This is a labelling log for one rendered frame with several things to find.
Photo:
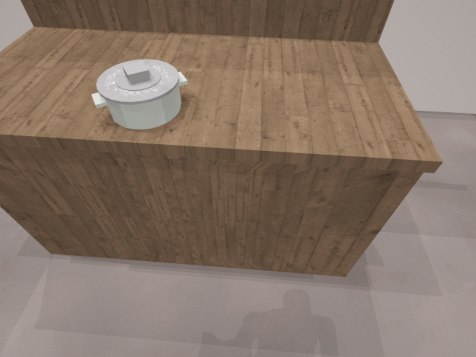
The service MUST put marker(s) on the pot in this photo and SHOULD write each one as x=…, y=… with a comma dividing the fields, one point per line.
x=147, y=115

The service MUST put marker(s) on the knob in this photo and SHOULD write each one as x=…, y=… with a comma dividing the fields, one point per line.
x=136, y=71

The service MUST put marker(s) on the table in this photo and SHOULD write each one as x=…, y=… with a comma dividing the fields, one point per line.
x=294, y=144

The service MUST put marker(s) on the lid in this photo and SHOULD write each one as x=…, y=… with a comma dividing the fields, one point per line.
x=114, y=86

